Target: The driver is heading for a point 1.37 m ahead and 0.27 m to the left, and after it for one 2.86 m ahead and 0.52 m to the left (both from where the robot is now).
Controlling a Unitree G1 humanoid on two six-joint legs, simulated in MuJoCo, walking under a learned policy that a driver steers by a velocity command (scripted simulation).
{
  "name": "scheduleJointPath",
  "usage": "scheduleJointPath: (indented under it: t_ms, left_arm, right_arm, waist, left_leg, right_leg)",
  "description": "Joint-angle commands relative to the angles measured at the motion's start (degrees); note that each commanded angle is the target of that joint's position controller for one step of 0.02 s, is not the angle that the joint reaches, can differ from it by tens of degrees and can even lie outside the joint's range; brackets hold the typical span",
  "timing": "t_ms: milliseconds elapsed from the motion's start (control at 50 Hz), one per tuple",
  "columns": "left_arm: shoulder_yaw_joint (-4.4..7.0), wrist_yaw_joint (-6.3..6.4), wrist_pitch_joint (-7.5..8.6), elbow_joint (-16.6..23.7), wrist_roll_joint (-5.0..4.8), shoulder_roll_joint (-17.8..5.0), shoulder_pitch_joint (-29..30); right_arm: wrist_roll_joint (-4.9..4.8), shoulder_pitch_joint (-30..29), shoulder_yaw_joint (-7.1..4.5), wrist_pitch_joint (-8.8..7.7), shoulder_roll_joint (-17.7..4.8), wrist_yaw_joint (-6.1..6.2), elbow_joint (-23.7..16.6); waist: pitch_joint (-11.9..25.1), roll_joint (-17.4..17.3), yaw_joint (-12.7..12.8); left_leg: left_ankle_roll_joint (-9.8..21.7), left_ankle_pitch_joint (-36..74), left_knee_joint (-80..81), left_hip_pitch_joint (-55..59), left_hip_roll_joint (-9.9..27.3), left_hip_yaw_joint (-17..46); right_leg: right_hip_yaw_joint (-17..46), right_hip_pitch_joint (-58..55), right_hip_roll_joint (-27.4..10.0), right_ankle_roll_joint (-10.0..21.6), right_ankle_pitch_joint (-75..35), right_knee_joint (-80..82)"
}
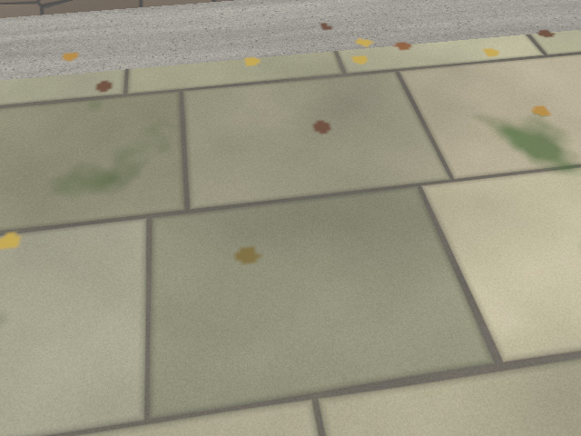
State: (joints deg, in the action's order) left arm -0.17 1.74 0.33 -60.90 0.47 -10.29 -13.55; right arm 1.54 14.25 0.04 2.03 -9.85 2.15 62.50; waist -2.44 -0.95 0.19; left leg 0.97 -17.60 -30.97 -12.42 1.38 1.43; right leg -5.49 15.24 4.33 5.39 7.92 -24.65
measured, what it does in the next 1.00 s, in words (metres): walks ahead: left foot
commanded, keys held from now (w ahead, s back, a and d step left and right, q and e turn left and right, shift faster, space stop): no key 0.10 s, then w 0.90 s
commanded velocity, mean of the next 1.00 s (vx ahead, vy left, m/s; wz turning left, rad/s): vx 0.34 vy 0.00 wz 0.00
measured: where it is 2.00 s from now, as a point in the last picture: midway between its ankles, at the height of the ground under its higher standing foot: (303, 302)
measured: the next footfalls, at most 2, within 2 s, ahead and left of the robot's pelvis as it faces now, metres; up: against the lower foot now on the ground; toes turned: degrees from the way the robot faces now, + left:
left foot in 0.88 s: +0.49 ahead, +0.05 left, +0.00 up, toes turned +3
right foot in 1.42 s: +0.80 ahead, -0.12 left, +0.00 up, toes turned +5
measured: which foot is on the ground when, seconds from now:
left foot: down 0.00-0.42, up 0.44-0.86, down 0.88-1.00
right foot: down 0.00-0.90, up 0.92-1.00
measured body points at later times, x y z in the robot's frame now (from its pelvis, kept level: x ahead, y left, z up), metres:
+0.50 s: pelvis +0.11 -0.02 +0.00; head +0.12 -0.04 +0.45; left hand +0.14 +0.23 -0.14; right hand +0.07 -0.26 -0.16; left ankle +0.02 +0.11 -0.69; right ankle +0.11 -0.09 -0.73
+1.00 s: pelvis +0.38 +0.00 -0.01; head +0.41 +0.00 +0.44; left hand +0.37 +0.23 -0.16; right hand +0.48 -0.26 -0.14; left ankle +0.45 +0.05 -0.74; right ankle +0.24 -0.11 -0.63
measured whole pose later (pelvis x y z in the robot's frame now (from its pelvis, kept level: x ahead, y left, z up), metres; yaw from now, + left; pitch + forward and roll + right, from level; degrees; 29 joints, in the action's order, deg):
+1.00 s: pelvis +0.38 +0.00 -0.01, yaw -1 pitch -1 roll +1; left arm 2.3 0.1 4.8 -60.5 0.9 -10.4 -20.7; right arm 1.1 8.9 -3.7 -3.9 -12.0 -0.5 55.6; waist -4.0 0.8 0.9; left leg 6.9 -9.4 -29.3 -19.2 -3.9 -7.7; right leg -0.2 16.7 0.5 5.6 19.3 -69.5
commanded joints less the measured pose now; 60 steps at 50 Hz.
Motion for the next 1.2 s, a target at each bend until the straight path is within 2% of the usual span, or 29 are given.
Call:
scheduleJointPath:
  t_ms: [20,40,100,160,180,220,260,360,400,420,440,460,480,500,520,560,620,760,820,860,880,900,920,940,960,980,1020,1080,1200]
  left_arm:
    - [1.36,0.07,-0.4,1.91,-0.55,-6.2,-0.34]
    - [1.4,-0.1,-0.66,1.75,-0.64,-5.4,-0.84]
    - [1.06,-0.25,-0.28,-0.23,0.07,-3.94,-3.94]
    - [1.58,-0.5,-0.01,-0.59,0.33,-5.14,-4.47]
    - [1.73,-0.71,-0.09,-0.08,0.47,-5.19,-3.41]
    - [1.36,-1.38,0.3,1.82,1.05,-2.65,0.36]
    - [1.71,-1.99,1.27,3.48,1.67,-3.33,2.11]
    - [2.55,-2.86,3.45,5.3,0.73,-3.28,1.75]
    - [2.99,-2.61,3.78,2.5,0.31,-2.57,-6.61]
    - [3.82,-2.07,4.16,0.41,0.46,-4.32,-13.45]
    - [5.18,-1.23,4.62,-0.66,1.26,-9.95,-21.37]
    - [5.84,-1.24,3.91,-2.57,0.82,-13.06,-26.06]
    - [4.96,-1.1,3.59,-0.79,1.11,-10.08,-19.41]
    - [4.43,-1.42,3.98,1.28,1.05,-8.21,-13.95]
    - [4.12,-1.49,4.44,2.31,0.94,-7.42,-11.03]
    - [3.18,-1.18,5.33,2.15,0.59,-4.99,-10.88]
    - [2.65,-0.85,5.99,-0.06,0.37,-4.73,-15.94]
    - [2.16,-0.59,6.15,-1.16,0.45,-5.4,-18.07]
    - [2.48,-0.39,6.29,-1.42,0.59,-6.67,-16.36]
    - [2.92,-0.25,5.88,-1.29,0.79,-7.88,-14.71]
    - [2.9,-0.41,5.67,-0.94,0.55,-7.81,-14.22]
    - [2.33,-0.67,5.52,0.55,0.5,-4.83,-15.97]
    - [2.45,-1.57,5.34,0.54,-1.47,-1.46,-21.84]
    - [3.28,-1.42,4.99,1.62,-0.13,-5.81,-15.92]
    - [3.52,-1.74,5.21,3.44,0.38,-6.26,-9.57]
    - [3.48,-1.83,5.29,3.72,0.44,-5.02,-8.03]
    - [3.3,-2.3,3.82,3.27,1.78,-2.65,-9.76]
    - [3.37,-2.79,2.34,4.66,1.97,-2.18,-6.96]
    - [3.06,-3.25,2.19,11.18,1.31,-2.99,9.79]
  right_arm:
    - [0.48,6.91,-0.23,-0.7,-4.36,0.13,0.67]
    - [-0.2,5.86,-0.19,-1.25,-4.57,0.08,0.99]
    - [-0.92,4.28,0.14,-2.86,-3.59,0.23,0.84]
    - [-0.68,7.0,-0.99,-2.76,-5.9,0.11,0.86]
    - [-0.51,8.24,-1.39,-2.47,-6.45,-0.05,0.62]
    - [-0.56,12.3,-2.45,-2.28,-7.89,-0.07,1.29]
    - [-0.17,12.3,-3.31,-2.79,-8.59,0.01,1.17]
    - [-0.29,9.87,-4.13,-4.61,-8.41,-0.52,0.3]
    - [-0.65,7.92,-4.37,-4.81,-8.45,-0.79,-0.31]
    - [-0.32,7.44,-4.02,-5.29,-7.17,-0.99,-0.83]
    - [-0.66,5.8,-2.77,-5.9,-2.62,-1.74,-3.24]
    - [0.11,4.14,-3.32,-6.11,-4.16,-2.28,-5.53]
    - [1.19,1.31,-3.85,-5.99,-6.25,-2.72,-6.28]
    - [0.84,-0.14,-3.63,-6.27,-5.12,-3.35,-6.35]
    - [0.3,0.44,-3.43,-6.57,-4.04,-3.72,-5.93]
    - [0.8,1.4,-3.64,-6.0,-4.19,-4.17,-5.28]
    - [0.67,-2.6,-3.62,-4.95,-3.82,-4.2,-6.96]
    - [-0.43,-18.1,-2.19,-4.69,-2.64,-4.18,-13.51]
    - [-0.44,-14.53,-2.98,-5.07,-4.74,-3.33,-13.42]
    - [-0.38,-1.4,-4.38,-5.81,-7.02,-2.47,-9.28]
    - [0.38,7.35,-5.35,-6.26,-8.95,-1.92,-6.59]
    - [1.61,15.51,-6.7,-6.44,-14.32,-1.56,-5.58]
    - [0.79,13.15,-7.06,-5.65,-15.73,-2.21,-6.05]
    - [-0.76,5.39,-6.58,-5.34,-13.1,-2.56,-7.35]
    - [-1.1,0.48,-5.35,-5.75,-8.81,-2.72,-8.37]
    - [-0.72,-0.85,-4.61,-6.33,-6.26,-2.8,-7.84]
    - [-0.58,0.79,-3.58,-7.39,-3.83,-2.23,-6.07]
    - [-0.63,5.15,-3.65,-8.5,-5.74,-2.0,-4.37]
    - [-1.03,11.78,-3.3,-7.87,-6.68,-2.02,-3.74]
  waist:
    - [-3.18,1.41,-0.89]
    - [-5.3,-2.65,0.32]
    - [-2.01,-3.6,1.94]
    - [-1.54,-2.92,0.9]
    - [-3.79,-3.05,0.02]
    - [-7.05,-7.36,-2.36]
    - [-7.88,-7.13,-2.49]
    - [-6.06,-5.43,-0.36]
    - [-4.79,-3.11,3.35]
    - [-2.36,0.53,5.88]
    - [1.09,14.33,8.61]
    - [0.85,19.33,8.33]
    - [-3.84,9.52,4.78]
    - [-5.52,4.35,2.95]
    - [-5.3,3.01,1.21]
    - [-3.47,3.15,-0.14]
    - [-3.02,4.39,0.01]
    - [-5.45,6.16,2.25]
    - [-3.09,6.04,-0.61]
    - [3.77,5.46,-6.15]
    - [8.09,4.28,-9.61]
    - [15.15,-3.0,-10.66]
    - [19.54,-13.68,-6.08]
    - [11.18,-4.22,-4.18]
    - [4.37,-0.52,-3.5]
    - [0.47,2.18,-1.52]
    - [-0.07,1.01,1.5]
    - [-1.08,-0.49,2.2]
    - [-3.46,-1.33,-1.5]
  left_leg:
    - [1.67,-0.02,10.24,4.06,3.08,4.27]
    - [1.99,-3.84,12.08,-3.28,3.52,5.48]
    - [1.25,-1.59,15.76,-6.38,4.21,6.09]
    - [3.91,-17.01,15.71,-4.2,3.25,7.04]
    - [5.43,-23.42,16.89,-4.12,4.4,9.25]
    - [9.41,-30.26,23.32,-0.69,11.41,18.57]
    - [12.24,-24.8,25.99,2.4,16.33,22.45]
    - [10.32,-11.7,21.19,2.31,11.88,12.72]
    - [8.92,-8.43,14.59,-6.38,8.58,8.02]
    - [7.55,-4.62,6.4,-12.2,5.97,4.66]
    - [4.44,-5.58,-13.55,-21.29,-1.03,-3.6]
    - [4.22,-14.21,-26.9,-30.43,-5.04,-4.87]
    - [5.31,-10.36,-33.84,-32.49,-0.08,-0.91]
    - [5.56,-4.03,-34.31,-31.71,1.93,0.28]
    - [5.1,0.4,-32.6,-29.3,3.23,0.31]
    - [3.64,4.55,-30.25,-26.59,3.67,-1.3]
    - [1.95,6.84,-27.54,-29.17,2.94,-3.89]
    - [2.42,14.9,-5.29,-21.0,-0.53,-9.03]
    - [5.72,12.8,-2.2,-13.97,-2.75,-9.11]
    - [7.97,10.9,0.91,-0.91,-5.55,-9.32]
    - [9.48,10.51,2.98,11.48,-2.48,-6.1]
    - [12.19,2.01,3.74,23.01,12.6,11.38]
    - [20.92,-4.88,15.42,31.21,23.49,41.51]
    - [19.15,-11.93,18.21,23.6,20.69,36.39]
    - [17.18,-9.63,19.4,15.03,18.58,27.29]
    - [15.24,-1.63,21.14,7.97,16.13,21.18]
    - [12.44,7.64,22.18,1.29,12.2,12.66]
    - [12.49,15.61,23.26,0.68,10.51,7.52]
    - [11.32,22.77,23.82,4.98,7.2,5.7]
  right_leg:
    - [14.34,8.51,-10.84,-1.85,22.05,13.63]
    - [11.77,3.22,-8.67,-2.18,15.51,11.57]
    - [10.27,-7.78,-8.32,-1.74,3.56,6.43]
    - [7.7,-3.06,-5.1,-0.42,18.84,2.03]
    - [6.95,1.66,-4.07,-0.11,23.38,0.0]
    - [2.25,10.35,-1.51,-1.11,18.1,-10.07]
    - [3.14,16.09,-4.62,-1.11,14.75,-18.81]
    - [1.16,8.78,-4.61,-1.18,13.75,-10.75]
    - [-1.49,-7.26,-1.47,-1.14,8.41,-2.09]
    - [2.58,-17.72,-3.29,-0.63,9.97,0.32]
    - [24.64,-25.92,-17.9,2.88,24.83,11.13]
    - [43.29,-25.68,-26.45,8.13,32.46,18.08]
    - [40.03,-19.87,-26.09,8.71,32.7,16.89]
    - [34.16,-15.47,-23.57,7.66,27.68,16.76]
    - [28.39,-13.24,-20.96,6.26,20.45,17.65]
    - [20.19,-13.45,-17.24,4.6,6.52,17.97]
    - [14.04,-16.4,-16.11,5.19,-13.23,16.01]
    - [7.89,-14.05,-14.38,4.85,-25.59,16.56]
    - [6.54,-18.29,-15.98,3.95,-42.31,10.23]
    - [4.93,-19.41,-15.03,2.65,-50.73,-5.42]
    - [3.91,-12.37,-13.18,1.96,-41.23,-17.69]
    - [1.29,-1.8,-8.71,1.42,-14.32,-36.93]
    - [4.89,16.3,1.79,-0.2,21.83,-55.83]
    - [8.91,21.88,-3.31,0.85,16.38,-57.26]
    - [8.67,22.32,-5.75,1.03,11.06,-54.15]
    - [8.6,19.51,-7.61,0.91,8.64,-50.1]
    - [8.59,13.34,-9.46,-0.16,7.6,-44.6]
    - [6.72,15.46,-10.06,-1.73,5.62,-39.76]
    - [3.25,21.35,-9.63,-5.62,-6.06,-20.46]
Velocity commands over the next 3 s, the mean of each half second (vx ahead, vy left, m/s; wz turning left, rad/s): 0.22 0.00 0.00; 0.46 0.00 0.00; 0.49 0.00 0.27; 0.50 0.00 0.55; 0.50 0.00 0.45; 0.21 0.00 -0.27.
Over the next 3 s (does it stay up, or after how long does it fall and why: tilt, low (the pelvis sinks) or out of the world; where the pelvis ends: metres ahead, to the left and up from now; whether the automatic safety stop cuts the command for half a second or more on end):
stays up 1.27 0.27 0.00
